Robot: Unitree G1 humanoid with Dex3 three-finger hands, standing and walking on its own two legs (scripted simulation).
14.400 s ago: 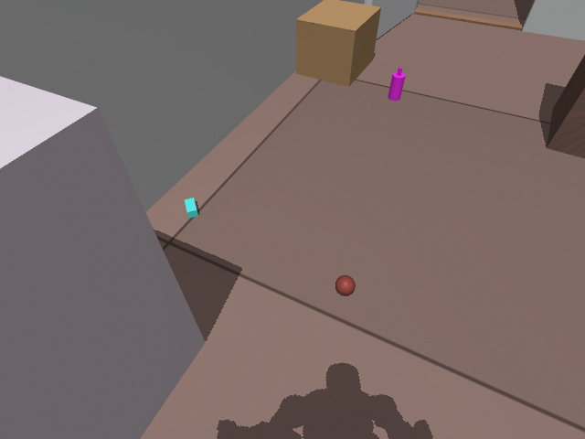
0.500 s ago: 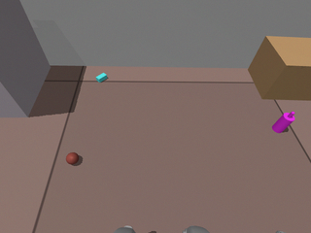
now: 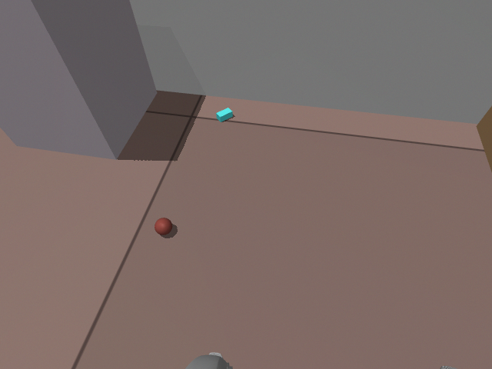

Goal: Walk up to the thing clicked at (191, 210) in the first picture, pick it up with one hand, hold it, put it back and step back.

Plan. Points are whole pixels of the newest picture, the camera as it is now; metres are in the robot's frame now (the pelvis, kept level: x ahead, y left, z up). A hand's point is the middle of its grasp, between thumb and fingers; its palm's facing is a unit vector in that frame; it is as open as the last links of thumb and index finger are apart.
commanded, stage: walk up
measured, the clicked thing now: (224, 114) +1.54 +0.23 -0.73
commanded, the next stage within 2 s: stand in 0.78 s
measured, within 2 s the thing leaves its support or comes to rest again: neither
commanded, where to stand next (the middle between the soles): +0.09 -0.01 m, yaw +2 degrees
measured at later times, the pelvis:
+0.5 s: pelvis +0.02 +0.00 +0.02, yaw +4 degrees
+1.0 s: pelvis +0.02 -0.01 +0.03, yaw +4 degrees
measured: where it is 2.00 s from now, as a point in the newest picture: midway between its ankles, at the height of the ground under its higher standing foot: outside the picture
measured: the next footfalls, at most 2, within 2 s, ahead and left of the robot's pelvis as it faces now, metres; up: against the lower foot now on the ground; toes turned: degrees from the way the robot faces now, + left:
left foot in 0.04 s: +0.08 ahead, +0.11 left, +0.00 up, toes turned +0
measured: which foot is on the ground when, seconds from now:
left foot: up 0.00-0.02, down 0.04-1.00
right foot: down 0.00-1.00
